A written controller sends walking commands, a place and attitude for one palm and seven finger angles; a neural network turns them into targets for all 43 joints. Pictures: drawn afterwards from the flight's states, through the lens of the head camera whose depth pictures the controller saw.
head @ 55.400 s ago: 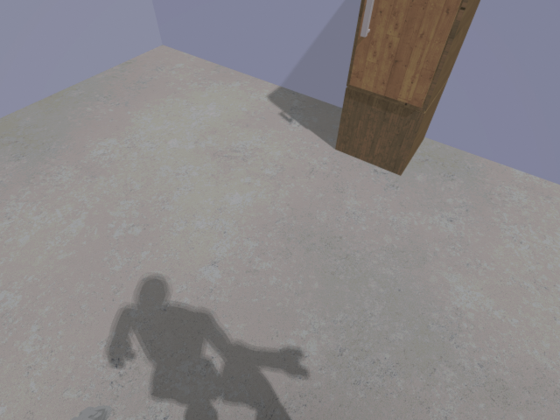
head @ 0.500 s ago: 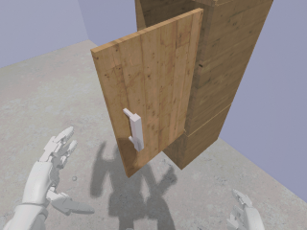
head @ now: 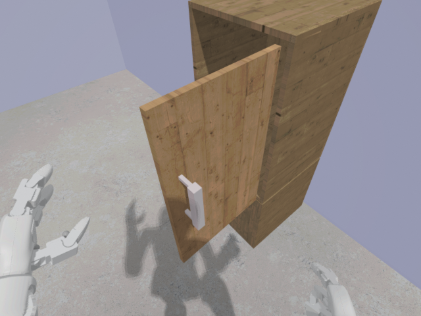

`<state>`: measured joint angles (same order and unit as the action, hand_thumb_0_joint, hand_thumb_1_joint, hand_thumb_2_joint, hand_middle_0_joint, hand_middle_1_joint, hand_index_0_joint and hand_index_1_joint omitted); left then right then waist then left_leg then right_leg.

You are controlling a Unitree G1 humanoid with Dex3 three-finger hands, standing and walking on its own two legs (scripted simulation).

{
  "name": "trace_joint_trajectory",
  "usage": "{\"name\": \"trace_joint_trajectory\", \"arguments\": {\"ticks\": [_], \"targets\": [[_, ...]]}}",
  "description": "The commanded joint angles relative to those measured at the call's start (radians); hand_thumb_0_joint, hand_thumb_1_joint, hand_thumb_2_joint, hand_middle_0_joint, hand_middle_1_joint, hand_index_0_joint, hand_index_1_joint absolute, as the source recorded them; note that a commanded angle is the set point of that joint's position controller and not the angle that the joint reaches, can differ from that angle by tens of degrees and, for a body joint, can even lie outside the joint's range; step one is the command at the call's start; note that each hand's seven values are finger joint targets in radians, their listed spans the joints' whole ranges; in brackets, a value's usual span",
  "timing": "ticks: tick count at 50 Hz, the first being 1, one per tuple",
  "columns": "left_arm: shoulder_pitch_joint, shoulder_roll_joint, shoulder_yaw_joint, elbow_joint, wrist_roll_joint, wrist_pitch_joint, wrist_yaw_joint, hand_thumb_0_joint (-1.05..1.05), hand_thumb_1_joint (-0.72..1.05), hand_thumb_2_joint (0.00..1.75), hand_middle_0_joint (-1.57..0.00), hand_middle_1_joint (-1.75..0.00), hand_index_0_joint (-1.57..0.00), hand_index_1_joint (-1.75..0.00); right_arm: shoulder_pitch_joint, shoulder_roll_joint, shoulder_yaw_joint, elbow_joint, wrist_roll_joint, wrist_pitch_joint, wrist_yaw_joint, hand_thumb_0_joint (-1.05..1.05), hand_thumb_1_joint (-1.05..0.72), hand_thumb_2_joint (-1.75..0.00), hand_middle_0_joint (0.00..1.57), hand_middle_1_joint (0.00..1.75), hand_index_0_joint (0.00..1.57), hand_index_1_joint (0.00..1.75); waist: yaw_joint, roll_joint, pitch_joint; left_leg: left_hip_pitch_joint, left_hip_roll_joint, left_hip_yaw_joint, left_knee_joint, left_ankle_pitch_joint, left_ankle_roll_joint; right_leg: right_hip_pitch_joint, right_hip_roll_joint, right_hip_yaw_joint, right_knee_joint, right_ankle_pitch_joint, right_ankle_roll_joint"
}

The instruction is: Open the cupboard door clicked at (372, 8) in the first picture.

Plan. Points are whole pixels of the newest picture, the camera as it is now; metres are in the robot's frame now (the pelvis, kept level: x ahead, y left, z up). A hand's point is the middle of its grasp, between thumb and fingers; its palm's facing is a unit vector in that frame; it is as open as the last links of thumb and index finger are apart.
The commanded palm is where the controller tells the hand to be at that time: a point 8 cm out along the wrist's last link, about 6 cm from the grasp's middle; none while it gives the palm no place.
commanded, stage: draw the hand back to the body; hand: left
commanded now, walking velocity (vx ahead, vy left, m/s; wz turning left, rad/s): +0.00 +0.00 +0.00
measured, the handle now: (191, 202) +0.37 +0.09 -0.02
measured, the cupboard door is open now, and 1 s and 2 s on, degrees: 93 93 93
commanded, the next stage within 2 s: step back with the hand held close in 0.50 s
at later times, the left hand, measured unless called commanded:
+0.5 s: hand (59, 228) +0.20 +0.25 +0.15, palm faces +0.44 -0.80 -0.40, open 7.5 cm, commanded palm +0.15 +0.28 +0.17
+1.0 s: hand (48, 235) +0.18 +0.25 +0.15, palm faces +0.31 -0.79 -0.53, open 7.4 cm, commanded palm +0.12 +0.30 +0.18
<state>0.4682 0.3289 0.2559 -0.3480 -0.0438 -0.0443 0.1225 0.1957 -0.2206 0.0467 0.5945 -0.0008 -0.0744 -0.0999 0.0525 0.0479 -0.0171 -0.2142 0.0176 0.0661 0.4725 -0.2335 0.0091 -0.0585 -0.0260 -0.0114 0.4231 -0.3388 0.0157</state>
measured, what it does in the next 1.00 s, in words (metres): stands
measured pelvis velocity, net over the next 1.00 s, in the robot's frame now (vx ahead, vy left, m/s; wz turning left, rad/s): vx -0.03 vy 0.00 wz -0.04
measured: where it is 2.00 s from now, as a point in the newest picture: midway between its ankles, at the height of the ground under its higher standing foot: outside the picture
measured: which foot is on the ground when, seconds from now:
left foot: down 0.00-1.00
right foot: down 0.00-1.00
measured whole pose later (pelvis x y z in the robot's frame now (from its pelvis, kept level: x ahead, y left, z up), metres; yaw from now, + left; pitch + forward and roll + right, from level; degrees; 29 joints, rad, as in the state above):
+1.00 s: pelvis -0.03 +0.00 +0.00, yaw -2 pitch +0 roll -1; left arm 0.56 0.43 0.39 -0.45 -0.05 -0.12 0.11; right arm 0.15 -0.24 -0.01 0.54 0.01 0.04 -0.10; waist 0.00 0.04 0.03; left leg -0.28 0.05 0.10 0.43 -0.16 0.01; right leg -0.15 0.00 0.02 0.40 -0.26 0.02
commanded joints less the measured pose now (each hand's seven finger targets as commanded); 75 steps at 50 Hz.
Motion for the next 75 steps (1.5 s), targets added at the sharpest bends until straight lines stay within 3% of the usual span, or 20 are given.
{"name": "trace_joint_trajectory", "arguments": {"ticks": [1,6,10,21,30,31,32,33,36,40,45,50,56,62,65,67,69,71,73,75], "targets": [[-0.093,0.194,0.162,-0.234,-0.005,-0.077,0.018,0.00,0.73,0.82,-0.19,-0.30,-0.19,-0.30,-0.119,-0.113,-0.051,-0.154,-0.004,-0.054,-0.005,0.00,-0.90,-0.90,0.20,0.30,0.20,0.30,0.007,0.025,-0.090,0.197,0.017,-0.024,-0.069,0.291,0.011,-0.095,0.037,-0.034,-0.080,0.342,-0.024],[-0.104,0.216,0.212,-0.240,-0.013,-0.081,0.017,0.00,0.90,0.90,-0.20,-0.30,-0.20,-0.30,-0.125,-0.113,-0.059,-0.143,-0.004,-0.053,0.001,0.00,-0.90,-0.90,0.20,0.30,0.20,0.30,0.010,0.023,-0.077,0.206,0.016,-0.012,-0.067,0.311,0.012,-0.086,0.035,-0.032,-0.094,0.378,-0.021],[-0.084,0.158,0.162,-0.161,-0.017,-0.071,0.003,0.00,0.90,0.90,-0.20,-0.30,-0.20,-0.30,-0.125,-0.119,-0.066,-0.138,-0.002,-0.040,0.006,0.00,-0.90,-0.90,0.20,0.30,0.20,0.30,0.005,-0.037,-0.035,0.199,0.015,-0.006,-0.080,0.277,0.015,-0.096,0.037,-0.034,-0.114,0.358,-0.015],[-0.120,0.206,0.199,-0.231,-0.015,-0.095,0.011,0.00,0.90,0.90,-0.20,-0.30,-0.20,-0.30,-0.139,-0.108,-0.068,-0.129,-0.009,-0.063,-0.005,0.00,-0.90,-0.90,0.20,0.30,0.20,0.30,0.013,0.024,-0.056,0.225,0.004,0.007,-0.072,0.274,0.018,-0.087,0.032,-0.020,-0.127,0.386,-0.014],[-0.111,0.198,0.194,-0.178,-0.020,-0.101,0.002,0.00,0.90,0.90,-0.20,-0.30,-0.20,-0.30,-0.140,-0.114,-0.074,-0.119,-0.009,-0.063,-0.004,0.00,-0.90,-0.90,0.20,0.30,0.20,0.30,0.011,-0.026,-0.030,0.221,0.004,0.015,-0.081,0.244,0.023,-0.092,0.033,-0.013,-0.152,0.365,-0.007],[-0.141,0.230,0.212,-0.330,-0.023,-0.121,0.004,0.00,0.90,0.90,-0.20,-0.30,-0.20,-0.30,-0.155,-0.108,-0.074,-0.142,-0.008,-0.075,-0.002,0.00,-0.90,-0.90,0.20,0.30,0.20,0.30,0.020,0.013,-0.069,0.238,0.003,0.011,-0.075,0.251,0.023,-0.080,0.030,-0.009,-0.148,0.379,-0.008],[-0.172,0.340,0.313,-0.343,-0.013,-0.153,0.009,0.00,0.90,0.90,-0.20,-0.30,-0.20,-0.30,-0.140,-0.128,-0.068,-0.158,-0.001,-0.049,-0.003,0.00,-0.90,-0.90,0.20,0.30,0.20,0.30,-0.036,-0.007,0.023,0.183,0.016,0.020,-0.021,0.202,0.032,-0.209,-0.015,0.054,-0.195,0.460,-0.004],[-0.074,0.269,0.265,-0.261,-0.009,-0.151,0.001,0.00,0.90,0.90,-0.20,-0.30,-0.20,-0.30,-0.141,-0.120,-0.072,-0.139,-0.007,-0.029,-0.003,0.00,-0.90,-0.90,0.20,0.30,0.20,0.30,-0.039,-0.039,0.000,0.165,0.012,0.009,-0.005,0.199,0.030,-0.194,-0.031,0.050,-0.179,0.506,-0.003],[-0.001,0.232,0.239,-0.232,-0.008,-0.156,-0.004,0.00,0.90,0.90,-0.20,-0.30,-0.20,-0.30,-0.134,-0.122,-0.085,-0.155,-0.004,0.002,-0.003,0.00,-0.90,-0.90,0.20,0.30,0.20,0.30,-0.042,-0.047,-0.066,0.162,0.025,0.014,-0.006,0.289,0.022,-0.153,-0.036,0.037,-0.122,0.612,0.003],[0.044,0.262,0.266,-0.247,-0.011,-0.156,0.002,0.00,0.90,0.90,-0.20,-0.30,-0.20,-0.30,-0.132,-0.126,-0.092,-0.179,0.002,0.033,-0.009,0.00,-0.90,-0.90,0.20,0.30,0.20,0.30,-0.040,-0.013,-0.138,0.190,0.046,0.019,-0.011,0.446,0.022,-0.130,-0.022,0.010,-0.071,0.654,0.011],[0.076,0.290,0.290,-0.276,-0.017,-0.144,0.012,0.00,0.90,0.90,-0.20,-0.30,-0.20,-0.30,-0.137,-0.129,-0.097,-0.210,0.009,0.062,-0.010,0.00,-0.90,-0.90,0.20,0.30,0.20,0.30,-0.038,-0.034,-0.162,0.171,0.056,0.015,-0.020,0.470,0.018,-0.127,-0.005,0.005,-0.044,0.623,0.013],[0.089,0.300,0.298,-0.336,-0.014,-0.151,0.025,0.00,0.90,0.90,-0.20,-0.30,-0.20,-0.30,-0.130,-0.135,-0.101,-0.225,0.008,0.062,-0.009,0.00,-0.90,-0.90,0.20,0.30,0.20,0.30,-0.037,0.034,-0.149,0.108,0.063,0.003,-0.054,0.369,0.017,-0.131,0.016,0.003,-0.030,0.483,0.012],[0.088,0.287,0.300,-0.336,-0.007,-0.184,0.037,0.00,0.90,0.90,-0.20,-0.30,-0.20,-0.30,-0.113,-0.138,-0.098,-0.225,0.010,0.038,-0.005,0.00,-0.90,-0.90,0.20,0.30,0.20,0.30,-0.050,0.048,-0.069,-0.061,0.073,-0.033,-0.133,0.010,0.022,-0.118,0.040,0.011,-0.025,0.268,0.010],[0.068,0.265,0.316,-0.333,0.017,-0.223,0.042,0.00,0.90,0.90,-0.20,-0.30,-0.20,-0.30,-0.114,-0.155,-0.101,-0.222,0.011,-0.010,-0.004,0.00,-0.90,-0.90,0.20,0.30,0.20,0.30,-0.038,0.154,-0.039,-0.375,0.153,-0.154,-0.281,-0.429,0.069,0.055,0.101,-0.014,0.150,0.115,0.019],[0.078,0.273,0.336,-0.338,0.020,-0.232,0.039,0.00,0.90,0.90,-0.20,-0.30,-0.20,-0.30,-0.118,-0.153,-0.106,-0.215,0.009,-0.041,-0.001,0.00,-0.90,-0.90,0.20,0.30,0.20,0.30,-0.027,0.168,-0.056,-0.481,0.186,-0.198,-0.292,-0.503,0.095,0.116,0.118,-0.012,0.242,0.113,0.011],[0.090,0.269,0.325,-0.364,0.008,-0.237,0.038,0.00,0.90,0.90,-0.20,-0.30,-0.20,-0.30,-0.102,-0.136,-0.104,-0.200,0.007,-0.055,0.006,0.00,-0.90,-0.90,0.20,0.30,0.20,0.30,-0.038,0.077,-0.056,-0.376,0.131,-0.147,-0.186,-0.389,0.068,-0.007,0.085,0.042,0.134,0.102,-0.014],[0.071,0.267,0.295,-0.403,-0.004,-0.239,0.041,0.00,0.90,0.90,-0.20,-0.30,-0.20,-0.30,-0.070,-0.122,-0.104,-0.174,0.008,-0.067,0.012,0.00,-0.90,-0.90,0.20,0.30,0.20,0.30,-0.059,-0.064,-0.093,-0.124,0.030,-0.046,0.003,-0.214,0.008,-0.240,0.000,0.154,-0.049,0.056,-0.051],[0.052,0.276,0.282,-0.386,-0.001,-0.233,0.056,0.00,0.90,0.90,-0.20,-0.30,-0.20,-0.30,-0.051,-0.116,-0.109,-0.130,0.000,-0.065,0.007,0.00,-0.90,-0.90,0.20,0.30,0.20,0.30,-0.072,-0.157,-0.086,0.060,-0.019,-0.017,0.209,-0.114,-0.017,-0.467,-0.099,0.238,-0.174,0.001,-0.086],[-0.019,0.279,0.261,-0.377,0.007,-0.220,0.065,0.00,0.90,0.90,-0.20,-0.30,-0.20,-0.30,-0.056,-0.108,-0.102,-0.113,-0.008,-0.056,0.003,0.00,-0.90,-0.90,0.20,0.30,0.20,0.30,-0.084,-0.164,-0.054,0.075,-0.032,-0.026,0.200,-0.053,-0.023,-0.494,-0.106,0.199,-0.155,0.098,-0.080],[-0.078,0.306,0.271,-0.386,0.005,-0.221,0.067,0.00,0.90,0.90,-0.20,-0.30,-0.20,-0.30,-0.078,-0.124,-0.105,-0.110,-0.006,-0.052,-0.012,0.00,-0.90,-0.90,0.20,0.30,0.20,0.30,-0.083,-0.064,-0.023,0.061,0.002,-0.073,0.073,-0.054,-0.015,-0.482,-0.037,0.129,-0.098,0.072,-0.037]]}}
